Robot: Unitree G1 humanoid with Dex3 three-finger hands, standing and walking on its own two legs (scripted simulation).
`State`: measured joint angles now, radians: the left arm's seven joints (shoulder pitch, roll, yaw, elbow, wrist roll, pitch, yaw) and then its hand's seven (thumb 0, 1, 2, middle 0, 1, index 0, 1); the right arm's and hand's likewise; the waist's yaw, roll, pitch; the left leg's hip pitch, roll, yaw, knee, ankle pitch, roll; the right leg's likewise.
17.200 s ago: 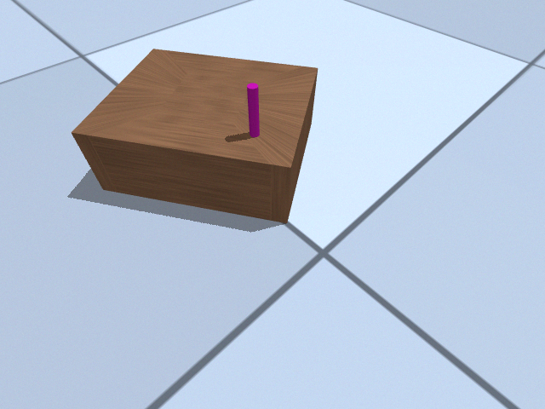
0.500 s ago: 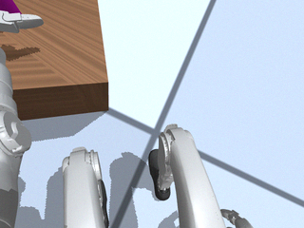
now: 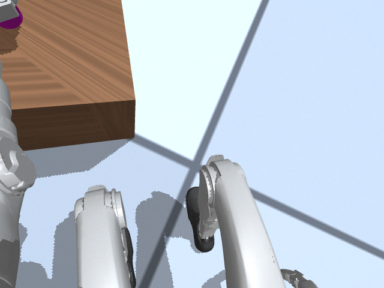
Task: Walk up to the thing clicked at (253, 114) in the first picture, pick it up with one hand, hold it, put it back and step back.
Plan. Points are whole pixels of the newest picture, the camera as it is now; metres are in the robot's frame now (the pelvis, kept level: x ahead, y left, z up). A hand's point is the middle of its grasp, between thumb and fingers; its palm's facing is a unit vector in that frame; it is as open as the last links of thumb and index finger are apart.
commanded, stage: settle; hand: left
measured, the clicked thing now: out of the picture +0.61 +0.22 +0.06
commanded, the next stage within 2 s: lift in 1.12 s
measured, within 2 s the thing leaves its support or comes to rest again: leaves its support in 0.38 s
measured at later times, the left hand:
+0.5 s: hand out of the picture +0.59 +0.20 +0.05, palm faces +0.23 -0.97 -0.04, open 5.2 cm
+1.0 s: hand out of the picture +0.59 +0.19 +0.10, palm faces +0.22 -0.97 -0.04, open 5.2 cm
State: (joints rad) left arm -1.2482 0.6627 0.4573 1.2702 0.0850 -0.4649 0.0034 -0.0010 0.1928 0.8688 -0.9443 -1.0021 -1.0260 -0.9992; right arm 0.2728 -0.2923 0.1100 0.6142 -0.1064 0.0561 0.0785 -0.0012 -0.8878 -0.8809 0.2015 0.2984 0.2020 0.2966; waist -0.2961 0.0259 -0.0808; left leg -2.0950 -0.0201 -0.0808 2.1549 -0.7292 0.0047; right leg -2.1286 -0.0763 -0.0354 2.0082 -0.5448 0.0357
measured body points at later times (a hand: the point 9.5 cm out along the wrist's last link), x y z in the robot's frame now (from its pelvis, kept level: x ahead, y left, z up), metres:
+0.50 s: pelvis +0.01 +0.00 +0.04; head +0.25 +0.04 +0.42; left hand +0.57 +0.25 +0.05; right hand +0.03 -0.27 -0.07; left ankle +0.06 +0.11 -0.38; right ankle +0.12 -0.14 -0.38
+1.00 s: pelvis +0.02 +0.00 +0.09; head +0.25 +0.04 +0.48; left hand +0.57 +0.24 +0.10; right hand +0.05 -0.27 -0.02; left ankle +0.06 +0.11 -0.38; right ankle +0.12 -0.14 -0.38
